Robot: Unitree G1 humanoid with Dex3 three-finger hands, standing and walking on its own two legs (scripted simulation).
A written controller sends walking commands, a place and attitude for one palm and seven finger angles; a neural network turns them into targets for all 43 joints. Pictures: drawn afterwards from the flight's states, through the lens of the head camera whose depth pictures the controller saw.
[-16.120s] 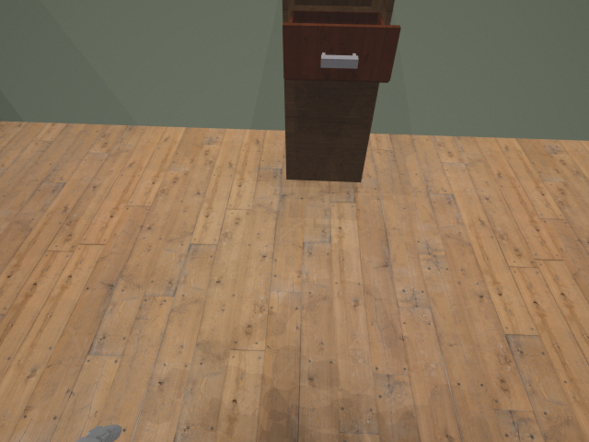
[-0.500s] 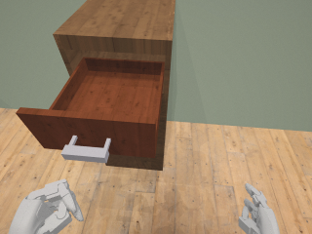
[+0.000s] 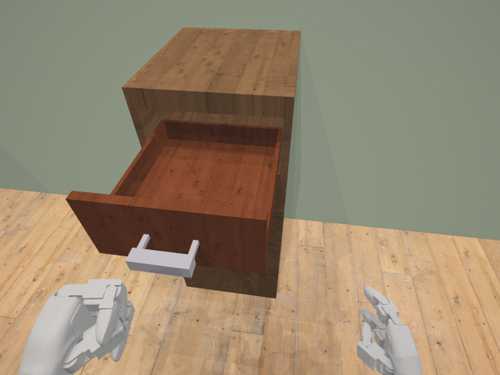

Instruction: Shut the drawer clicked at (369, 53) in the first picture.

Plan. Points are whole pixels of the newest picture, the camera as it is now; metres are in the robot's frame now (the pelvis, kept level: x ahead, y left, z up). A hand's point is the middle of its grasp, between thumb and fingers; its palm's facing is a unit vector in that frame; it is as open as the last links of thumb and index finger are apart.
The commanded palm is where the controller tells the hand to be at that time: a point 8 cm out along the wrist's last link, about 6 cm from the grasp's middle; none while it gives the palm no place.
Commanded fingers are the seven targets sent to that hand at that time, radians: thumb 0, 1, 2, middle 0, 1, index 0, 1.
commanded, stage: raise the hand and make a fist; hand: left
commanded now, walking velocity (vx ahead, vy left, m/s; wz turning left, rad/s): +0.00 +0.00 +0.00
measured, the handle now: (165, 252) +0.31 +0.19 +0.04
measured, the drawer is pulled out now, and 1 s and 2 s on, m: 0.30 0.30 0.30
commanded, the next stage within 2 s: bring the fist close to the handle in 0.32 s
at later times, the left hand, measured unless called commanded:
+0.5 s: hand (125, 338) +0.13 +0.16 +0.13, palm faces +0.02 -0.99 -0.13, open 3.3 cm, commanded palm +0.09 +0.21 +0.13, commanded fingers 0.00 0.90 0.90 -1.40 -1.60 -1.40 -1.60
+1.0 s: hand (151, 325) +0.17 +0.16 +0.08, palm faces -0.02 -1.00 -0.07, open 3.3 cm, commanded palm +0.14 +0.21 +0.08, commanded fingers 0.00 0.90 0.90 -1.40 -1.60 -1.40 -1.60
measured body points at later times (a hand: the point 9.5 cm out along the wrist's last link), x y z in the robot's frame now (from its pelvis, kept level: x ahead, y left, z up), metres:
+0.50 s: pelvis +0.00 -0.02 +0.00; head -0.02 -0.05 +0.45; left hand +0.13 +0.21 +0.13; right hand +0.20 -0.24 -0.04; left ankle +0.00 +0.10 -0.71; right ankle -0.01 -0.10 -0.71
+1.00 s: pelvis -0.01 -0.02 -0.01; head +0.01 -0.03 +0.44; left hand +0.16 +0.21 +0.08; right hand +0.18 -0.25 -0.07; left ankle +0.00 +0.10 -0.71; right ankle -0.01 -0.10 -0.71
